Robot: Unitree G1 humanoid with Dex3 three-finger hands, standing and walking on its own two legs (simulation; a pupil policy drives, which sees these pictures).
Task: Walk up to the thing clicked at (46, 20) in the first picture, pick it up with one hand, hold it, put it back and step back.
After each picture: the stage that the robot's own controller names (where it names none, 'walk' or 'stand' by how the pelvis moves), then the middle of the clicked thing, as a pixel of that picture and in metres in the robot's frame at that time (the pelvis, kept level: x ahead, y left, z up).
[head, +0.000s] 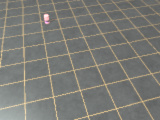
stand; (46, 19) +1.97 +0.52 -0.72
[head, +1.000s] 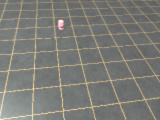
walk; (60, 24) +1.87 +0.24 -0.70
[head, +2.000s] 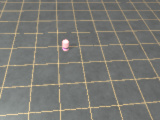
walk; (65, 45) +1.32 +0.15 -0.72
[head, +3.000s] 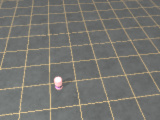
walk; (58, 83) +0.85 +0.22 -0.71
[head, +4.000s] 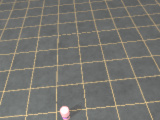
walk; (65, 113) +0.54 +0.22 -0.71
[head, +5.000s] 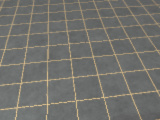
stand; out of the picture +0.38 +0.20 -0.72
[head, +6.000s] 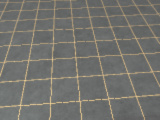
stand; out of the picture +0.36 +0.18 -0.71
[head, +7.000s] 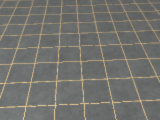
stand; out of the picture +0.38 +0.17 -0.72
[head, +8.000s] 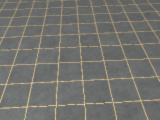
stand; out of the picture +0.38 +0.17 -0.72
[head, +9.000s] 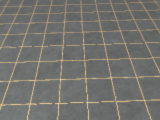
stand; out of the picture +0.39 +0.15 -0.72
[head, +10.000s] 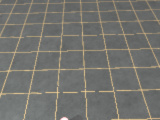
stand; out of the picture +0.43 +0.16 -0.71
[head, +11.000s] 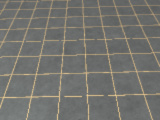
stand; out of the picture +0.43 +0.16 -0.72
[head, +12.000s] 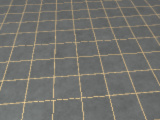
stand; out of the picture +0.42 +0.16 -0.72
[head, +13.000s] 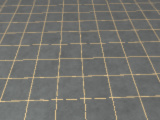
stand; out of the picture +0.44 +0.15 -0.73
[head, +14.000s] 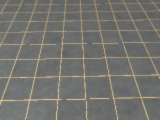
stand; out of the picture +0.43 +0.14 -0.73
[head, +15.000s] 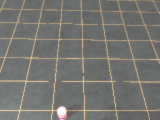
go down; (62, 113) +0.45 +0.14 -0.70
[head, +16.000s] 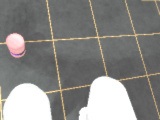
go down; (16, 46) +0.51 +0.21 -0.29
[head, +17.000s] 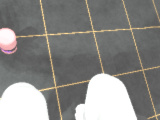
close in; (7, 42) +0.51 +0.23 -0.27
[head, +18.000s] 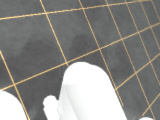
close in; out of the picture +0.49 +0.27 -0.23
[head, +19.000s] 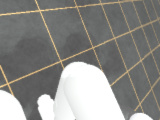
close; out of the picture +0.48 +0.26 -0.24
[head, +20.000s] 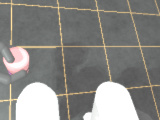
lift; (17, 63) +0.38 +0.23 -0.09
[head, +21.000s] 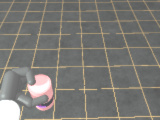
hold; (42, 93) +0.32 +0.14 +0.04
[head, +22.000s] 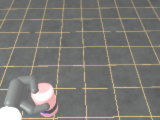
hold; (45, 100) +0.30 +0.14 +0.00
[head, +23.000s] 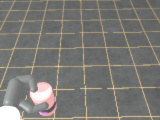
hold; (44, 99) +0.31 +0.15 +0.00
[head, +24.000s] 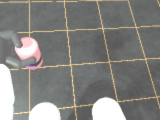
crouch; (30, 54) +0.45 +0.16 -0.07
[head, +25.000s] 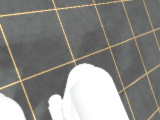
lower; out of the picture +0.47 +0.27 -0.23
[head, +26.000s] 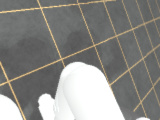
lower; out of the picture +0.46 +0.28 -0.24
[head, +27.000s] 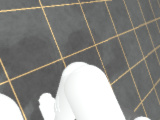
lower; out of the picture +0.47 +0.28 -0.24
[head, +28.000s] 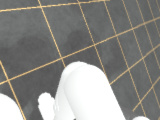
lower; out of the picture +0.46 +0.28 -0.24
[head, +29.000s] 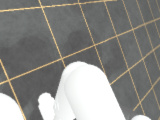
loosen; out of the picture +0.46 +0.28 -0.24
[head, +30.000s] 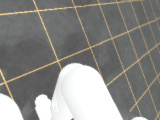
withdraw; out of the picture +0.46 +0.25 -0.26
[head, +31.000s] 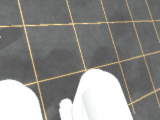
stand; out of the picture +0.47 +0.23 -0.26
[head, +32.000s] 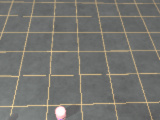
stand; (60, 113) +0.43 +0.12 -0.61
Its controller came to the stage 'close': yes
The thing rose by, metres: 0.71
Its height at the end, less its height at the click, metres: +0.00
